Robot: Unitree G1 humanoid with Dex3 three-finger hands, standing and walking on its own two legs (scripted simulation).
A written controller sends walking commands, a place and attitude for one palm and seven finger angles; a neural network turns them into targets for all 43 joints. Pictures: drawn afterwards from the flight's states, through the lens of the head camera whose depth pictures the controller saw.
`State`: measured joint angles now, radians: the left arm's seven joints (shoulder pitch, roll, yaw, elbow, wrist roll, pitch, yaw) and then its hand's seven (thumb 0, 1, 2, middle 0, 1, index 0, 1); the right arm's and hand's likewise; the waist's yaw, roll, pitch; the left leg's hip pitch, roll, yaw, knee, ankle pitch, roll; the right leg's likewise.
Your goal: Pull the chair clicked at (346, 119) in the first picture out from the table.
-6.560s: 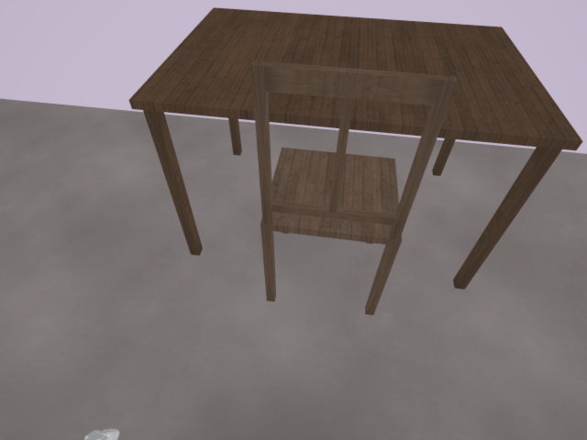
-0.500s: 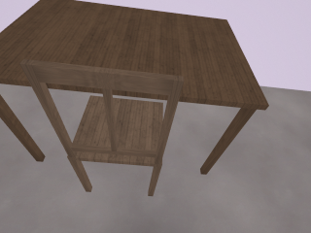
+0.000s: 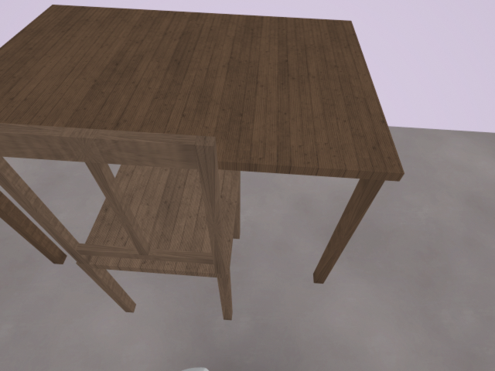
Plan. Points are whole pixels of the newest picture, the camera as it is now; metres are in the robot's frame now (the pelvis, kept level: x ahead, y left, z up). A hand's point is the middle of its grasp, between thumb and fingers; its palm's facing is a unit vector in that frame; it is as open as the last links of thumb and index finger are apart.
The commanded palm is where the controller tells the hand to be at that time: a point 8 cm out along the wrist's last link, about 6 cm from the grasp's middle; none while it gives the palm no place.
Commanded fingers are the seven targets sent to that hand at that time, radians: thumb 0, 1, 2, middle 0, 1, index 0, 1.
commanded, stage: shuffle to correct the standing spot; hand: left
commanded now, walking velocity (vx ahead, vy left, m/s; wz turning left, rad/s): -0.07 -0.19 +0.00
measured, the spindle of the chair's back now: (124, 214) +0.41 +0.28 -0.06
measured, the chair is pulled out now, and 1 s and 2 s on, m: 0.00 0.00 0.00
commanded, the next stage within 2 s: come to a stop and stand still in 0.14 s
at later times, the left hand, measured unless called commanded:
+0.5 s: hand out of the picture +0.00 +0.07 -0.16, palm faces +0.01 -0.97 -0.24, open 7.4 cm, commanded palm none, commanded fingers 0.00 0.90 0.90 -0.20 -0.30 -0.20 -0.30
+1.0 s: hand out of the picture -0.05 +0.13 -0.17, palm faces +0.06 -0.98 -0.20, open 7.4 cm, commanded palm none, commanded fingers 0.00 0.90 0.90 -0.20 -0.30 -0.20 -0.30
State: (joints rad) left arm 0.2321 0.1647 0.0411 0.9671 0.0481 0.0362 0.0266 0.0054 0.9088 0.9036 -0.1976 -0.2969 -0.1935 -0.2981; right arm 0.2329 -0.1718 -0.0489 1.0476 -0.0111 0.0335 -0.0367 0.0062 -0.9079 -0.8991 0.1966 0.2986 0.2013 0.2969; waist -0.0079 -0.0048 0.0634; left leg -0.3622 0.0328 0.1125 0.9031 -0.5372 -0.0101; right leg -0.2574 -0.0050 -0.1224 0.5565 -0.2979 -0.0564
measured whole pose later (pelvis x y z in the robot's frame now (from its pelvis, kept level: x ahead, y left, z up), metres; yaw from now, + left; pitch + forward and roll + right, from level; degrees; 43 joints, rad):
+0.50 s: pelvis -0.01 -0.11 +0.00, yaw -1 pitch -1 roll +1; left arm 0.29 0.14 0.01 1.00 0.03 0.00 0.03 0.01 0.91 0.90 -0.20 -0.30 -0.19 -0.30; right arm 0.19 -0.22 -0.05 1.01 -0.01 0.06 -0.02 0.01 -0.91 -0.90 0.20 0.30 0.20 0.30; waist 0.01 0.05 0.10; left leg -0.36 0.03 0.04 0.88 -0.49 -0.03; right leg -0.23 -0.05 -0.05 0.58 -0.32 0.00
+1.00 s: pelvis -0.05 -0.06 +0.01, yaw +0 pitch -1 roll +0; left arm 0.32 0.20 0.06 1.02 0.04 0.04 0.01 0.01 0.91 0.90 -0.20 -0.30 -0.19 -0.30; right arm 0.29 -0.15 -0.02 1.00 -0.03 0.01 -0.02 0.00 -0.94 -0.90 0.20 0.30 0.20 0.30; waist 0.02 -0.05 0.01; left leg -0.20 -0.04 0.06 0.44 -0.22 0.05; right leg -0.45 -0.02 -0.01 1.07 -0.36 -0.01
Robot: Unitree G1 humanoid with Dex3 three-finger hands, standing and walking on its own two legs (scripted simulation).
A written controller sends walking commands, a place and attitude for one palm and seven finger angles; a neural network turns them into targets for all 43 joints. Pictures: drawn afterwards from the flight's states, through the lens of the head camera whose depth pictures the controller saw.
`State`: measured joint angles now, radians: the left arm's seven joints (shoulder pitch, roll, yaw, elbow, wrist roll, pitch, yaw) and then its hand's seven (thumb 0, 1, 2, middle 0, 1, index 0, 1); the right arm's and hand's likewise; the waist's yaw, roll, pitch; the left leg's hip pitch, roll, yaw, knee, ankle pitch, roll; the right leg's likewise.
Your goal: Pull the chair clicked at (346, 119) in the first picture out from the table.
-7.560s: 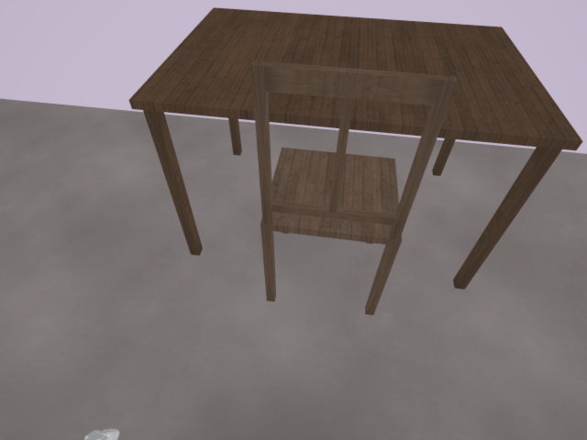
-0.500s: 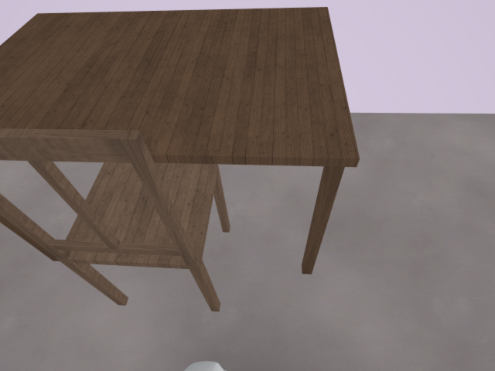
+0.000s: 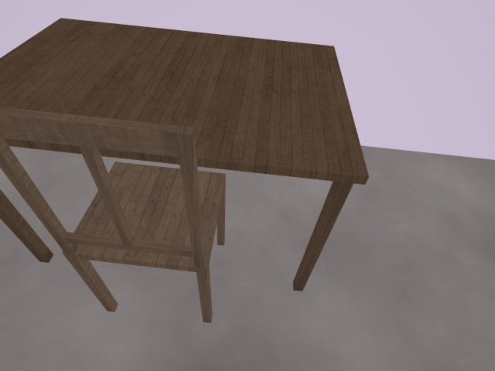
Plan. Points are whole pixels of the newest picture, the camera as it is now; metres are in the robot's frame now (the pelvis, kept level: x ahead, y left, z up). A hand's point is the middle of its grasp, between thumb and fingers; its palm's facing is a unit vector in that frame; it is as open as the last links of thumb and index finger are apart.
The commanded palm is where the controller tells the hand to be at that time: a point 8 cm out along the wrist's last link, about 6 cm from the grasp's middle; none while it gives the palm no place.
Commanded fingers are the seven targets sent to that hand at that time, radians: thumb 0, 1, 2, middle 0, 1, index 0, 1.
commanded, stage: come to a stop and stand still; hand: left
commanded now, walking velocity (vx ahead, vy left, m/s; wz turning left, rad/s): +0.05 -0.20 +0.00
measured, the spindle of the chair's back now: (111, 201) +0.45 +0.34 -0.06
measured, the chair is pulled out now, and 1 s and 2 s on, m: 0.00 0.00 0.00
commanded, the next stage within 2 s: look again from close up in 0.70 s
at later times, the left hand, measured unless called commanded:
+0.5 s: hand out of the picture +0.04 +0.15 -0.17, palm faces +0.02 -0.98 -0.21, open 7.2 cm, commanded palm none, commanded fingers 0.00 0.90 0.90 -0.20 -0.30 -0.20 -0.30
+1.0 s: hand out of the picture -0.02 +0.12 -0.18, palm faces +0.03 -0.99 -0.16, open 7.4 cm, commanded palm none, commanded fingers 0.00 0.90 0.90 -0.20 -0.30 -0.20 -0.30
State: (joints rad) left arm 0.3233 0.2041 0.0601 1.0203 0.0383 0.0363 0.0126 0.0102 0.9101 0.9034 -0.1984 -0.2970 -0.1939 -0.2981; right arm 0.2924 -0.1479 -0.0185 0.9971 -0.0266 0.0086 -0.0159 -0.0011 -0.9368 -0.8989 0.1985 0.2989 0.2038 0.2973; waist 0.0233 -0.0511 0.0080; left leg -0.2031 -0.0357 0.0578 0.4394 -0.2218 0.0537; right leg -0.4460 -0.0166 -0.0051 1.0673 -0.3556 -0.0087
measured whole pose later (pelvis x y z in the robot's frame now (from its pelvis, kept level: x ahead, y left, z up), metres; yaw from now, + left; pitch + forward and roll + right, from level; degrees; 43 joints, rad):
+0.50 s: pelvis +0.01 -0.03 +0.00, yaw +0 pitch -2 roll +1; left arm 0.25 0.16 0.01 1.10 0.01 -0.01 0.04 0.01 0.96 0.90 -0.20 -0.30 -0.20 -0.30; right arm 0.33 -0.10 0.02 1.16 -0.01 -0.01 -0.03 0.01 -0.91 -0.90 0.20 0.30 0.20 0.30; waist -0.02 0.00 0.02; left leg -0.15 0.01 0.05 0.40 -0.21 0.00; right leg -0.14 0.03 -0.04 0.43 -0.26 -0.05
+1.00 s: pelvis +0.01 -0.03 +0.00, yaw +0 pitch -2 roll -1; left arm 0.36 0.10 -0.01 1.12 0.02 -0.03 0.04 0.01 0.91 0.90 -0.20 -0.30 -0.20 -0.30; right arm 0.28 -0.17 -0.01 1.06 -0.01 -0.01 -0.03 0.01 -0.93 -0.90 0.19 0.30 0.20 0.30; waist -0.01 0.03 0.01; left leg -0.22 0.02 0.01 0.54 -0.29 0.00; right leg -0.18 0.05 -0.05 0.48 -0.28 -0.05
